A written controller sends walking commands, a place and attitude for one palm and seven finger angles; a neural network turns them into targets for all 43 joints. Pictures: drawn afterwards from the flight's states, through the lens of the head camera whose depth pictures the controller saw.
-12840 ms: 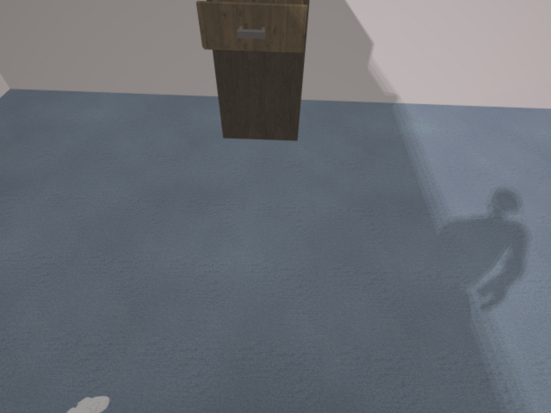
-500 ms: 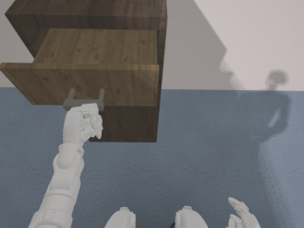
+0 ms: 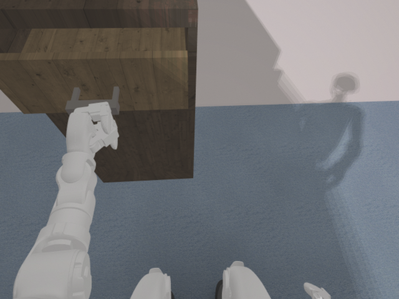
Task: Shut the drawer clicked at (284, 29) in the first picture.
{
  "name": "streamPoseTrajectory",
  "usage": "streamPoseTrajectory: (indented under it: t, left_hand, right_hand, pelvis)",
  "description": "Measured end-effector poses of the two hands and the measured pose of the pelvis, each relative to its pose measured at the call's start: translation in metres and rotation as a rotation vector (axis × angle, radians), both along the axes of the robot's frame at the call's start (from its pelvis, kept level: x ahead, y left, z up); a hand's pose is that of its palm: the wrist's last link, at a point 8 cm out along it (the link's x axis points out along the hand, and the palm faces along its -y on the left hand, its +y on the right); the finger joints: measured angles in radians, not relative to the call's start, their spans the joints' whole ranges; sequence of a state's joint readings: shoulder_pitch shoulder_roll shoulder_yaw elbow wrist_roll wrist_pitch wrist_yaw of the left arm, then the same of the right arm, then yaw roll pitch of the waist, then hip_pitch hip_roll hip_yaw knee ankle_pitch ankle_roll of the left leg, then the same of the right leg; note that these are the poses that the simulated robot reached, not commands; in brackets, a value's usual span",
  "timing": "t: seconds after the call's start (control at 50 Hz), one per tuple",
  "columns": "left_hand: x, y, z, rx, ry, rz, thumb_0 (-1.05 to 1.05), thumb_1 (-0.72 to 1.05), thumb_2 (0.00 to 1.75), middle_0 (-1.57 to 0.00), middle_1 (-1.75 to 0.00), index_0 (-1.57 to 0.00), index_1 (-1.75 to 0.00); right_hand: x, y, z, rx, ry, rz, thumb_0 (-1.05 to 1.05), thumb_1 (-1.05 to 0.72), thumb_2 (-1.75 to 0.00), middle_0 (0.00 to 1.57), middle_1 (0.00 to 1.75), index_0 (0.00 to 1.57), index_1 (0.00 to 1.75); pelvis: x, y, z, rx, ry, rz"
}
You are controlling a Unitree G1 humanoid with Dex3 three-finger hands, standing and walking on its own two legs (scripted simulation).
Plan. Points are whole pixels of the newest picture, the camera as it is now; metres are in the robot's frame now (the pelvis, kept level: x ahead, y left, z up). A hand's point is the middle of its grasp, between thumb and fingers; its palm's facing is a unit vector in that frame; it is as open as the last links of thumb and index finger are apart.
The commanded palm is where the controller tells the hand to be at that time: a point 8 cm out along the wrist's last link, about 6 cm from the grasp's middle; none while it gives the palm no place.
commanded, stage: push the drawer shut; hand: left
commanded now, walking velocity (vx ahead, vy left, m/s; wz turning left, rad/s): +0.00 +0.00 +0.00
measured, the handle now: (95, 99) +0.52 +0.21 +0.05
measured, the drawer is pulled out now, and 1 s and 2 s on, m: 0.09 0.00 0.00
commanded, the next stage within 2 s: pull the fist back off the drawer in 1.18 s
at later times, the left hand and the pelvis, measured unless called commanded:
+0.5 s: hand (113, 109) +0.49 +0.17 +0.05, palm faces +0.04 -1.00 -0.03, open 3.2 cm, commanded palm +0.48 +0.22 +0.05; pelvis -0.01 +0.01 -0.01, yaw -1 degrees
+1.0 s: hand (110, 95) +0.53 +0.19 +0.04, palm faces +0.04 -1.00 -0.02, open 2.9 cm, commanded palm +0.54 +0.21 +0.05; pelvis -0.01 +0.02 -0.02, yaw -1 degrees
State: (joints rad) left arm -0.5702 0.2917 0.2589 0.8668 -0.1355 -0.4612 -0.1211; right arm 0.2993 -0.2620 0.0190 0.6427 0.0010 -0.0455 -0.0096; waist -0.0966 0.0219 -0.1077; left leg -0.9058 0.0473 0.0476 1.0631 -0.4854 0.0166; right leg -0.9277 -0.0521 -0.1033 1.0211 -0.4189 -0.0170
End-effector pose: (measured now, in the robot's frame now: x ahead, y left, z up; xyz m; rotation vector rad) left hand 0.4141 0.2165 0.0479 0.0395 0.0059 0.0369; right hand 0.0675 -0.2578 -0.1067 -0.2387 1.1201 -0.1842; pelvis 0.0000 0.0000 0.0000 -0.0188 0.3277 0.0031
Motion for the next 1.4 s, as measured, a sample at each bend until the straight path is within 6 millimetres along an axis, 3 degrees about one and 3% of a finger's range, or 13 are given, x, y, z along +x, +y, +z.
streamPoseTrajectory:
  t: [0.46,0.78,1.06,1.4]
  left_hand:
    - [0.047,0.008,0.000,-0.012,-0.002,0.002,0.03,0.77,0.90,-1.40,-1.60,-1.40,-1.60]
    - [0.091,0.010,0.000,-0.017,0.006,0.003,0.02,0.76,0.91,-1.40,-1.60,-1.40,-1.60]
    - [0.097,0.024,-0.004,-0.016,0.017,0.006,-0.05,0.57,0.92,-1.40,-1.60,-1.40,-1.60]
    - [0.098,0.027,0.000,-0.006,0.031,0.008,-0.01,0.53,0.93,-1.40,-1.60,-1.40,-1.60]
  right_hand:
    - [-0.039,0.006,-0.005,-0.025,0.115,-0.031,0.01,-0.91,-0.89,0.20,0.30,0.20,0.30]
    - [-0.082,0.014,-0.004,-0.043,0.255,-0.074,0.01,-0.91,-0.89,0.20,0.30,0.20,0.30]
    - [-0.099,0.019,-0.003,-0.063,0.301,-0.064,0.01,-0.91,-0.89,0.20,0.30,0.20,0.30]
    - [-0.111,0.021,-0.002,-0.092,0.275,-0.034,0.01,-0.91,-0.89,0.20,0.30,0.20,0.30]
  pelvis:
    - [-0.007,0.009,-0.009,-0.017,0.049,-0.003]
    - [-0.006,0.017,-0.016,-0.036,0.103,-0.007]
    - [-0.014,0.020,-0.022,-0.057,0.125,0.013]
    - [-0.028,0.022,-0.026,-0.066,0.140,0.029]
